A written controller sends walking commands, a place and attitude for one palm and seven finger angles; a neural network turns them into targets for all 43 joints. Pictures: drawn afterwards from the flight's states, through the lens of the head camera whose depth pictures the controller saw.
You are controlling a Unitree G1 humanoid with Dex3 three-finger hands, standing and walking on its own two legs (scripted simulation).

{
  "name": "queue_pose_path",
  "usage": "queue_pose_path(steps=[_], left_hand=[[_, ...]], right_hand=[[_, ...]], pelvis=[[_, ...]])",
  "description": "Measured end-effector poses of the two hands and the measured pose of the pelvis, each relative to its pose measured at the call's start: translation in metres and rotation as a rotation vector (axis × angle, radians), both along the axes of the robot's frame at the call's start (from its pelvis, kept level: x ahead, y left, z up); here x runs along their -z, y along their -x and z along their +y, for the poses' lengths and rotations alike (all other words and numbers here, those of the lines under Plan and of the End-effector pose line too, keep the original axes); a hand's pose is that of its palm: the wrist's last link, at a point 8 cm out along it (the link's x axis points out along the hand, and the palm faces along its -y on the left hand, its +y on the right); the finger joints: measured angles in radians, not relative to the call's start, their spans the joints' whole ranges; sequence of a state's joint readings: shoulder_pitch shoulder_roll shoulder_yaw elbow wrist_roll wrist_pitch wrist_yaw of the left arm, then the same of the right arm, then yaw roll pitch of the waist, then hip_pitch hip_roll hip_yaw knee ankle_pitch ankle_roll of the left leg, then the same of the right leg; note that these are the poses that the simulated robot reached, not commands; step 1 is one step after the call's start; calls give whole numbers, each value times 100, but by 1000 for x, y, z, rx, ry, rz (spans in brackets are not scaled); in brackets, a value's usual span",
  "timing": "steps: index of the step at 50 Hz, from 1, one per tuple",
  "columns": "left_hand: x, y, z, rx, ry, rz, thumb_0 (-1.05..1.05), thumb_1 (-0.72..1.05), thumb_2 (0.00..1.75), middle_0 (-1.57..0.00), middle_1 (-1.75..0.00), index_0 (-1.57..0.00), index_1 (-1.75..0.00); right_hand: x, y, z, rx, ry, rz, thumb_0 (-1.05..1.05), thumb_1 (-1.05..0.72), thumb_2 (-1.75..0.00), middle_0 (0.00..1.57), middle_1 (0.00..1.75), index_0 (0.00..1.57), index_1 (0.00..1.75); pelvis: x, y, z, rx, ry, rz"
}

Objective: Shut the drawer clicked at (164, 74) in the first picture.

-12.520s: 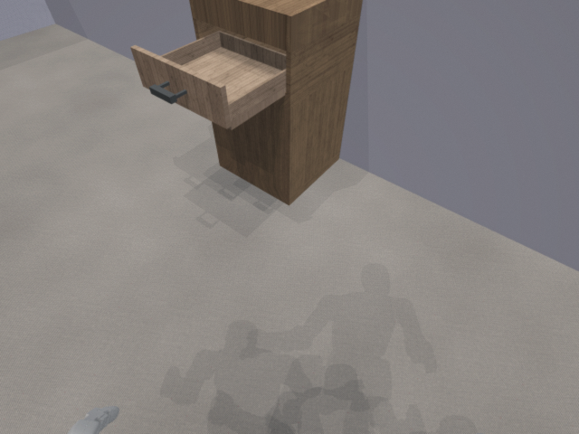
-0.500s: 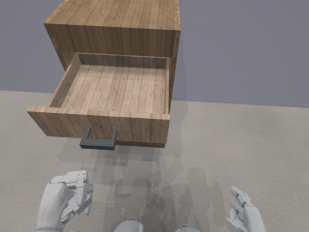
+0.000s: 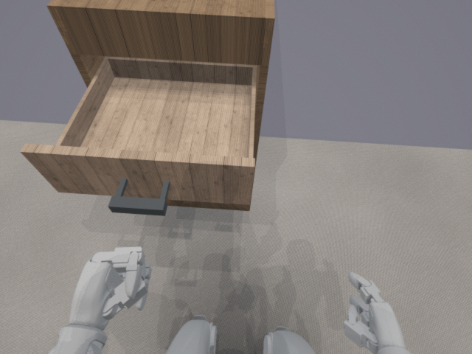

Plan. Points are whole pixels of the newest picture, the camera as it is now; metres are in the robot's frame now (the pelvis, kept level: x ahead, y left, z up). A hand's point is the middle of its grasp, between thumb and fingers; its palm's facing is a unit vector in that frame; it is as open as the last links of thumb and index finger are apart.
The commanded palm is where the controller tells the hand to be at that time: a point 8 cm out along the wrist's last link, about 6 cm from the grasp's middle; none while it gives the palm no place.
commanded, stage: bring the fist close to the handle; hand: left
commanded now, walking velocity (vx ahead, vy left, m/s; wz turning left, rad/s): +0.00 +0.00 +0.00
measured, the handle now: (141, 195) +0.40 +0.21 -0.01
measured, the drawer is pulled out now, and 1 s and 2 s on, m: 0.30 0.30 0.24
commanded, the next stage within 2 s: push the drawer shut in 1.02 s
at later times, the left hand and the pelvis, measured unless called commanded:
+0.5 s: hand (148, 263) +0.26 +0.16 +0.00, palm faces -0.03 -1.00 -0.04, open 3.3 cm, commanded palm +0.25 +0.21 +0.00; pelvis -0.01 +0.00 -0.03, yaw -1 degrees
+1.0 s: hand (156, 260) +0.27 +0.15 -0.02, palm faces -0.07 -1.00 -0.01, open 3.3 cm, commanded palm +0.26 +0.21 -0.01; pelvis -0.01 +0.02 -0.04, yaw -1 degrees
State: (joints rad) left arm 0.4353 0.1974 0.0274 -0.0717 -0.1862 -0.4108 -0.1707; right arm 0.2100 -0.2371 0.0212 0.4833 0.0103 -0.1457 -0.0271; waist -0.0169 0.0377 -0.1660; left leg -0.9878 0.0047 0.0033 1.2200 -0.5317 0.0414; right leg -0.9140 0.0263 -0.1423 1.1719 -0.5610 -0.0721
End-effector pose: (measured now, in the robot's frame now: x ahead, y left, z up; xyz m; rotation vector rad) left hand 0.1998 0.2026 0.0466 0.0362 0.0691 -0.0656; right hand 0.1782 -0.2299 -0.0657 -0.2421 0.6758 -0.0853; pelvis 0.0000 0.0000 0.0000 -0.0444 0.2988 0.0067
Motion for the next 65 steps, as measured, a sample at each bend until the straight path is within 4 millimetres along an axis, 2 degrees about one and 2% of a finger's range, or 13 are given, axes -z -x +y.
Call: queue_pose_path(steps=[9, 18, 26, 34, 43, 53, 58, 65], left_hand=[[13, -15, 6, -61, -9, 0, 2, 90, 90, -140, -160, -140, -160], [37, -32, 3, -8, -8, -9, 2, 90, 90, -140, -160, -140, -160], [50, -46, 15, -38, -6, -14, 2, 90, 90, -140, -160, -140, -160], [68, -58, 11, -1, 13, -12, 2, 90, 90, -140, -160, -140, -160], [58, -60, 17, -22, 3, -30, 2, 90, 90, -140, -160, -140, -160], [65, -60, 4, 1, 19, -11, 2, 90, 90, -140, -160, -140, -160], [60, -63, 7, -20, 6, -39, 2, 90, 90, -140, -160, -140, -160], [65, -76, 7, -15, -8, -17, 2, 90, 90, -140, -160, -140, -160]], right_hand=[[15, 14, -6, 21, 0, 67, 1, -90, -90, 20, 30, 20, 30], [35, 18, -11, 16, 22, 106, 1, -90, -90, 20, 30, 20, 30], [47, 19, -8, 8, 20, 134, 1, -90, -90, 20, 30, 20, 30], [58, 22, -6, 7, 34, 158, 1, -90, -90, 21, 30, 20, 30], [61, 29, 4, 11, 12, 194, 1, -90, -90, 20, 30, 20, 30], [58, 27, 9, 8, 21, 194, 1, -90, -90, 21, 30, 20, 30], [57, 24, 9, 5, 18, 198, 1, -90, -90, 21, 30, 20, 30], [60, 22, 8, 0, 21, 214, 1, -90, -90, 21, 30, 20, 30]], pelvis=[[6, -1, -2, 10, -7, 30], [22, 3, -1, 14, -3, 68], [30, 7, 1, 15, 0, 91], [40, 11, 6, 17, 8, 114], [38, 12, 13, 19, 11, 115], [37, 11, 17, 17, 14, 117], [37, 10, 16, 18, 13, 116], [37, 10, 15, 12, 15, 119]])
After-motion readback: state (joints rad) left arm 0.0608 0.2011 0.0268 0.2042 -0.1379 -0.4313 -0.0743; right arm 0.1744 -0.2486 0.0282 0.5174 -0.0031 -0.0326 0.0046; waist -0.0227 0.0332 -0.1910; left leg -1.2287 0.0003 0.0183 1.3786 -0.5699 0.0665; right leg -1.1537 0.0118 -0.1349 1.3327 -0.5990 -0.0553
